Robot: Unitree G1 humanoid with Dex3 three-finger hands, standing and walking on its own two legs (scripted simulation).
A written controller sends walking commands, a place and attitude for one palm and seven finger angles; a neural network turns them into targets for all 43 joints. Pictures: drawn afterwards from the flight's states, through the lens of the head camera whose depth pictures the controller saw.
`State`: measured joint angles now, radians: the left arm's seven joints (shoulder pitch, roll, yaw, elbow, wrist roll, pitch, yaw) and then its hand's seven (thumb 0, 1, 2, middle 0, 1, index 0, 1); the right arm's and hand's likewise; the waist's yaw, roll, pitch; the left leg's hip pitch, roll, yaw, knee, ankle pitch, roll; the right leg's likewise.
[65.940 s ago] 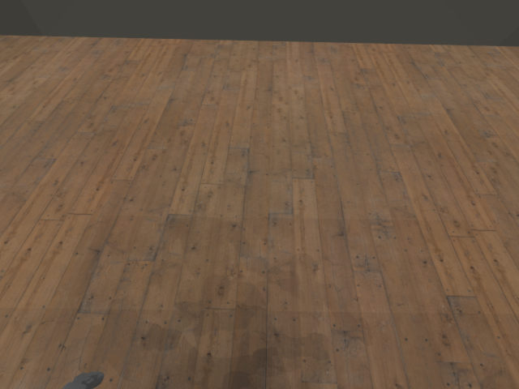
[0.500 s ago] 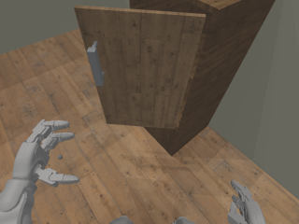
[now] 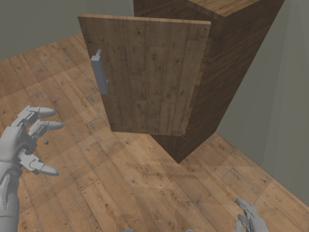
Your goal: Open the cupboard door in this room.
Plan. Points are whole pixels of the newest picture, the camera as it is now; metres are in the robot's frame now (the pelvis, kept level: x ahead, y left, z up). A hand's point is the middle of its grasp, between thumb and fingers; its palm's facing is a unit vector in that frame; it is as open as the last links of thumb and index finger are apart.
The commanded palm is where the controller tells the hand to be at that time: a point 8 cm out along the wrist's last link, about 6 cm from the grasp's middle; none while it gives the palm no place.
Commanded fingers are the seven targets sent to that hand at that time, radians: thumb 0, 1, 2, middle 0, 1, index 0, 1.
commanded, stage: raise the hand with hooked fingers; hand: left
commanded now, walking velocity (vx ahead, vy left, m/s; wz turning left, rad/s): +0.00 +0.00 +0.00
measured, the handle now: (101, 72) +0.58 +0.22 +0.05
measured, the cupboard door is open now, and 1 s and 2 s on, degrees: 46 46 46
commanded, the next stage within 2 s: move the hooked fingers beside the handle in 0.40 s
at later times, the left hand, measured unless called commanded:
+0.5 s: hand (51, 144) +0.29 +0.26 +0.08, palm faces +0.01 -1.00 -0.03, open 14.0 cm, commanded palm +0.26 +0.31 +0.07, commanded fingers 0.00 -0.50 0.30 -0.30 -1.20 -0.30 -1.20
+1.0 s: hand (62, 120) +0.36 +0.26 +0.08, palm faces -0.01 -1.00 -0.02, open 14.0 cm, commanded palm +0.34 +0.32 +0.07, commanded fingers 0.00 -0.50 0.30 -0.30 -1.20 -0.30 -1.20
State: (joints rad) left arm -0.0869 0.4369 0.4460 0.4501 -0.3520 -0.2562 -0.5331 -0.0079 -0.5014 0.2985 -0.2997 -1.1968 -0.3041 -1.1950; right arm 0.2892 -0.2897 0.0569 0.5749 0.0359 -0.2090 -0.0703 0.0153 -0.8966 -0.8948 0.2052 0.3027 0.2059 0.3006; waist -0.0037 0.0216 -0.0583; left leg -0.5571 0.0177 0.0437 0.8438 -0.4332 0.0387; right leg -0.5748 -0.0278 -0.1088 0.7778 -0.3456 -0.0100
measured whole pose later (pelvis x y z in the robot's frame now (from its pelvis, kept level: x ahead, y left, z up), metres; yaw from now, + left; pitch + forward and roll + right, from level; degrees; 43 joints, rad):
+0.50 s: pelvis +0.00 -0.01 +0.00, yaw +0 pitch +8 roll -1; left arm -0.08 0.41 0.44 0.47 -0.35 -0.28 -0.53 -0.01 -0.50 0.30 -0.30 -1.20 -0.30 -1.20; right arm 0.28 -0.28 0.06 0.57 0.03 -0.20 -0.07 0.02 -0.90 -0.89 0.20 0.30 0.21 0.30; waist -0.01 0.02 -0.06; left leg -0.55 0.02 0.05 0.83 -0.43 0.03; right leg -0.57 -0.02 -0.11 0.77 -0.34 -0.02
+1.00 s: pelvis -0.01 -0.01 -0.01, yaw -1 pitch +11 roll -1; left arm -0.40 0.51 0.48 0.80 -0.28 -0.32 -0.55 -0.01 -0.50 0.30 -0.30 -1.20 -0.30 -1.20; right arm 0.32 -0.30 0.05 0.59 0.03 -0.14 -0.07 0.01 -0.90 -0.89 0.20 0.30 0.20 0.30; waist -0.05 0.01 -0.06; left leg -0.64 0.03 0.05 0.87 -0.43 0.03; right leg -0.67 -0.01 -0.10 0.81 -0.34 -0.02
